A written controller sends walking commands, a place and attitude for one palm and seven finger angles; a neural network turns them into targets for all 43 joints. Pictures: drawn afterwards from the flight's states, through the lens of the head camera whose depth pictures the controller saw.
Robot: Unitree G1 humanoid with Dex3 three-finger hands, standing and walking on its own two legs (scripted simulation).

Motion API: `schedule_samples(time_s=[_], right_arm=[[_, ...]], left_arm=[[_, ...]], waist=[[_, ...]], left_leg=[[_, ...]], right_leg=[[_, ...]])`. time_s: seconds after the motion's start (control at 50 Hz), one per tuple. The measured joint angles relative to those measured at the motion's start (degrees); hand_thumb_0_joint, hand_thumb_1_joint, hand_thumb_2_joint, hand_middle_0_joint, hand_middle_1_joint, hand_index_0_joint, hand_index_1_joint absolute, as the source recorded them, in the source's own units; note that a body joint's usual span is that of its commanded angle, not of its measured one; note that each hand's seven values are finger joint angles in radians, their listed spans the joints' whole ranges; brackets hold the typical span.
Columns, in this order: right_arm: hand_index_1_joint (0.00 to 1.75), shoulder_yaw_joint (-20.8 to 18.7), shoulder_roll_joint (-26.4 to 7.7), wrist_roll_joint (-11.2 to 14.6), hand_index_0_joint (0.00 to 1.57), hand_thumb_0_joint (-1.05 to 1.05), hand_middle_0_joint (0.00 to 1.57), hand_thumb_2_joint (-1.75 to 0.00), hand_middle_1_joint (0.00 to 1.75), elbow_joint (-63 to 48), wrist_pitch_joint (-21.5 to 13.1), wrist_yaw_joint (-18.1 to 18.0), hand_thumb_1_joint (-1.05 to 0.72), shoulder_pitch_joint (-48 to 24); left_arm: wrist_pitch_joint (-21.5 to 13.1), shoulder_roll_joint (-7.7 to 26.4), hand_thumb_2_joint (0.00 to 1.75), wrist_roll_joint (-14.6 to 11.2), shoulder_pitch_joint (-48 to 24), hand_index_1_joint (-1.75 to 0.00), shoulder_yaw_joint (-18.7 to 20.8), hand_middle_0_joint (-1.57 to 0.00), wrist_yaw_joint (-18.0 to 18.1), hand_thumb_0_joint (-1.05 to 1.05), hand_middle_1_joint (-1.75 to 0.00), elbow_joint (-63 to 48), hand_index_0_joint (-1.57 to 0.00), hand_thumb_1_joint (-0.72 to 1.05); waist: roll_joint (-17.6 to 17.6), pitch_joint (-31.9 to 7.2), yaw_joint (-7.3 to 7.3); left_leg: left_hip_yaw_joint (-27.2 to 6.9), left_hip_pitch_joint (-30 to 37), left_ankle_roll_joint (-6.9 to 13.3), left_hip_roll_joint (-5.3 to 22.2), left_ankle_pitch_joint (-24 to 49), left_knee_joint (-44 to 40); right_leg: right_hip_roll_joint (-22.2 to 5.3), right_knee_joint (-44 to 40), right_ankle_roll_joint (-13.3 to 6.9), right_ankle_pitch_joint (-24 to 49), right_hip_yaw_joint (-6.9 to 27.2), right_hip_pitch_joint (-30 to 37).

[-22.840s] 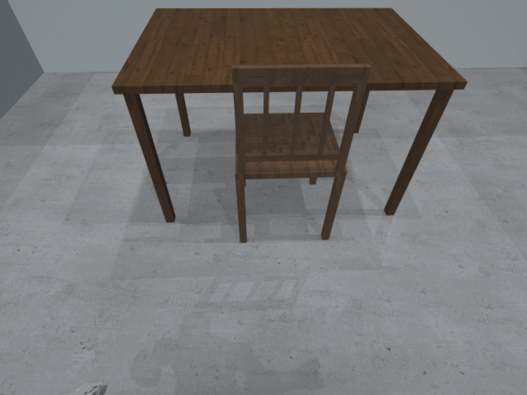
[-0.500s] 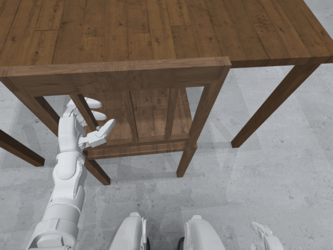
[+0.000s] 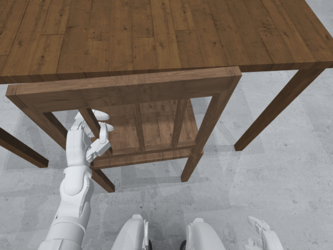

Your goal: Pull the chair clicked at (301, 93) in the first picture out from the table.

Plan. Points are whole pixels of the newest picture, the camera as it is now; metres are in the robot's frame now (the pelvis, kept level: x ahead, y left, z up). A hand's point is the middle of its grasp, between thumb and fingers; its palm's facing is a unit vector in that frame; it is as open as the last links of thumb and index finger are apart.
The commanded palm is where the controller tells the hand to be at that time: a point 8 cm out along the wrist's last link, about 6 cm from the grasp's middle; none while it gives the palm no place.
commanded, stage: hook a spindle and tug to test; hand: left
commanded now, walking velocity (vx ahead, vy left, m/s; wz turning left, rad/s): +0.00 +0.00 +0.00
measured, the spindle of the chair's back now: (139, 129) +0.40 +0.09 -0.01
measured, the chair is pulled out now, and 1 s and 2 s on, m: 0.02 0.09 0.18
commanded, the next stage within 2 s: step backward, pulling the chair out in 0.24 s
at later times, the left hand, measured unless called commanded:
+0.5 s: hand (104, 143) +0.35 +0.16 +0.03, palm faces +0.09 -0.98 -0.17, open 5.0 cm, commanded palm +0.32 +0.20 +0.02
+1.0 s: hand (104, 168) +0.29 +0.14 +0.04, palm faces +0.05 -0.99 -0.15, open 4.9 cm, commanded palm +0.27 +0.19 +0.04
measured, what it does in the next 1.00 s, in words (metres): rises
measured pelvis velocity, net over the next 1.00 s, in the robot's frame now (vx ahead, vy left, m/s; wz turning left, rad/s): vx -0.03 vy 0.00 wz -0.01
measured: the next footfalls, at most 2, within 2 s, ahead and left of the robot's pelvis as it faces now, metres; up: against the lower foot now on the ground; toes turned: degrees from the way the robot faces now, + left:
right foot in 1.56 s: -0.04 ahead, -0.16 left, +0.00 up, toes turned +0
left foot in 1.96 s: -0.14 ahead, +0.12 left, +0.00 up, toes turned +6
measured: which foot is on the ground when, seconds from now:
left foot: down 0.00-1.00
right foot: down 0.00-1.00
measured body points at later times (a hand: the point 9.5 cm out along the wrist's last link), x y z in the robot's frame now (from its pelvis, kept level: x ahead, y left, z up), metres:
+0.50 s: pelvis +0.01 +0.00 +0.05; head +0.11 +0.00 +0.49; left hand +0.34 +0.21 +0.04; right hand +0.14 -0.24 -0.07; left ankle +0.01 +0.08 -0.63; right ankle +0.00 -0.11 -0.63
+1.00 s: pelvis -0.03 +0.00 +0.10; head +0.05 +0.01 +0.55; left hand +0.28 +0.20 +0.05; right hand +0.09 -0.26 -0.01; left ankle +0.01 +0.08 -0.63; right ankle +0.00 -0.11 -0.63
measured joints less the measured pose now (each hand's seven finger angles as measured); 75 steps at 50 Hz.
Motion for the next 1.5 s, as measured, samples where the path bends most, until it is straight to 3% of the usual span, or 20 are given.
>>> schedule_samples(time_s=[0.36, 0.4, 0.42, 0.48, 0.52, 0.58, 0.74, 0.88, 1.0, 1.14, 1.28, 1.34, 1.4, 1.5], right_arm=[[0.30, 0.1, -0.1, 0.2, 0.20, 0.01, 0.20, -0.90, 0.30, -1.2, -0.6, -0.3, -0.90, -1.1], [0.30, -0.1, 0.6, 1.4, 0.20, 0.01, 0.20, -0.90, 0.30, -1.8, 1.7, -1.7, -0.90, -1.5], [0.30, 0.0, 1.1, 2.0, 0.20, 0.01, 0.20, -0.90, 0.30, -2.1, 2.8, -2.5, -0.90, -1.4], [0.30, 0.9, 1.8, 3.1, 0.20, 0.01, 0.20, -0.90, 0.30, -2.8, 4.7, -4.5, -0.91, 0.4], [0.30, 1.5, 1.6, 3.6, 0.20, 0.01, 0.20, -0.90, 0.30, -2.8, 5.2, -5.4, -0.90, 1.8], [0.30, 2.1, 0.8, 3.9, 0.20, 0.01, 0.20, -0.90, 0.30, -1.8, 5.4, -6.7, -0.90, 3.1], [0.30, 1.1, -0.5, 3.2, 0.20, 0.01, 0.20, -0.90, 0.30, 1.0, 6.0, -7.8, -0.90, 2.2], [0.30, 0.4, -0.7, 2.3, 0.20, 0.01, 0.20, -0.90, 0.30, -0.1, 6.0, -6.9, -0.90, 0.6], [0.30, 1.0, 0.6, 2.2, 0.20, 0.01, 0.20, -0.90, 0.30, 0.4, 5.4, -7.0, -0.90, 0.2], [0.30, 1.6, 1.4, 2.5, 0.20, 0.01, 0.20, -0.90, 0.30, 3.0, 3.4, -7.4, -0.90, -0.6], [0.30, 1.1, 0.0, 2.9, 0.20, 0.01, 0.20, -0.90, 0.30, 5.4, 1.3, -7.0, -0.90, 0.1], [0.30, 0.8, -1.2, 2.7, 0.20, 0.01, 0.20, -0.90, 0.30, 6.0, 0.7, -7.1, -0.90, 1.0], [0.30, 0.7, -1.5, 2.8, 0.20, 0.01, 0.20, -0.90, 0.30, 6.0, 0.5, -7.4, -0.90, 1.4], [0.30, 0.9, -0.1, 2.0, 0.20, 0.01, 0.20, -0.90, 0.30, 5.3, 0.3, -7.3, -0.90, 1.4]], left_arm=[[1.2, 0.1, 0.83, -0.6, 2.8, -1.44, -0.5, -0.45, -0.8, 0.01, -1.43, -3.7, -0.44, 0.78], [5.4, 0.9, 0.84, 1.8, 1.8, -1.44, -0.9, -0.45, 0.8, 0.01, -1.41, -4.9, -0.44, 0.77], [8.6, 1.6, 0.84, 2.7, 1.5, -1.44, -1.5, -0.45, 1.7, 0.01, -1.40, -5.2, -0.44, 0.77], [15.7, 2.9, 0.85, 4.1, 2.2, -1.45, -2.9, -0.43, 3.4, 0.03, -1.34, -2.0, -0.44, 0.78], [17.7, 2.4, 0.85, 3.2, 2.9, -1.45, -3.1, -0.40, 3.7, 0.04, -1.28, 1.8, -0.45, 0.77], [19.1, 1.3, 0.84, 3.0, 1.9, -1.45, -3.2, -0.38, 4.1, 0.04, -1.22, 7.3, -0.46, 0.78], [19.2, 2.1, 0.83, 4.5, -4.9, -1.45, -3.0, -0.36, 3.7, 0.05, -1.19, 17.2, -0.49, 0.79], [18.7, 2.4, 0.80, 4.1, -2.7, -1.45, -2.7, -0.33, 3.3, 0.04, -1.19, 15.0, -0.50, 0.78], [18.1, 1.2, 0.80, 4.3, 0.0, -1.45, -4.2, -0.32, 3.2, 0.03, -1.20, 13.6, -0.50, 0.78], [16.9, -0.2, 0.82, 4.0, -2.0, -1.45, -5.5, -0.33, 3.6, 0.03, -1.19, 18.4, -0.50, 0.77], [15.0, -1.2, 0.84, 4.6, -5.1, -1.45, -5.9, -0.35, 4.8, 0.03, -1.17, 24.5, -0.50, 0.76], [14.8, -1.3, 0.84, 5.3, -6.2, -1.45, -6.4, -0.35, 5.0, 0.03, -1.17, 25.6, -0.50, 0.75], [14.9, -0.3, 0.84, 5.6, -6.8, -1.45, -7.3, -0.36, 4.9, 0.02, -1.19, 25.3, -0.50, 0.74], [16.3, 0.9, 0.83, 5.4, -7.7, -1.45, -7.1, -0.35, 4.5, 0.02, -1.21, 23.5, -0.50, 0.74]], waist=[[-0.2, -0.1, 0.30], [-0.8, 3.6, 0.50], [-1.0, 5.3, 0.38], [-0.6, 6.0, -0.92], [0.2, 5.3, -1.50], [0.3, 5.6, -1.13], [-1.7, 10.4, -1.48], [-2.0, 13.6, -2.08], [-1.5, 14.6, -0.85], [-0.1, 14.9, 1.08], [0.5, 14.7, 0.57], [0.6, 14.7, 0.00], [0.0, 15.1, -0.06], [-0.7, 16.1, -0.52]], left_leg=[[-0.5, -0.3, -0.5, 0.0, -0.3, 0.7], [-0.2, 4.0, 0.4, -0.3, 0.2, -1.3], [-0.1, 7.2, -0.3, -0.5, 1.1, -3.6], [0.6, 15.9, -0.1, -1.3, 4.4, -12.8], [1.0, 20.8, -0.2, -1.4, 6.6, -18.9], [1.5, 27.0, -0.1, -1.3, 9.5, -26.1], [1.0, 36.0, -0.2, -1.0, 15.1, -36.1], [2.1, 38.8, -0.1, -0.7, 17.8, -39.2], [2.0, 39.7, -0.4, -0.5, 19.5, -40.1], [0.6, 39.1, -1.0, -0.5, 21.3, -39.6], [-1.0, 37.4, -2.4, -1.2, 15.1, -36.9], [-1.2, 37.5, -1.5, -1.3, 20.2, -38.4], [-0.6, 37.5, 0.1, -1.3, 25.0, -39.2], [-1.2, 36.5, 0.1, -1.2, 25.3, -39.7]], right_leg=[[0.0, 0.9, -0.5, -0.6, -0.5, -0.3], [-0.1, -0.7, -0.5, -0.1, -0.2, 3.8], [-0.3, -2.8, -0.4, 0.5, 0.0, 6.9], [-0.7, -11.4, 0.2, 5.9, 0.9, 15.2], [-0.5, -17.2, 0.5, 6.3, 1.4, 19.9], [-0.1, -24.5, 1.0, 9.0, 2.1, 25.9], [0.7, -35.4, 1.1, 16.0, 1.6, 35.4], [1.1, -39.7, 0.7, 18.7, 2.7, 38.4], [1.2, -40.1, 0.3, 20.1, 2.5, 39.1], [1.3, -39.4, -0.4, 21.2, 1.0, 38.9], [0.6, -40.9, -0.6, 23.2, -0.6, 39.3], [0.3, -40.6, -0.1, 23.6, -1.1, 39.0], [0.3, -37.6, 0.3, 20.6, -0.5, 37.5], [1.1, -30.4, -0.7, 10.6, 3.1, 36.8]])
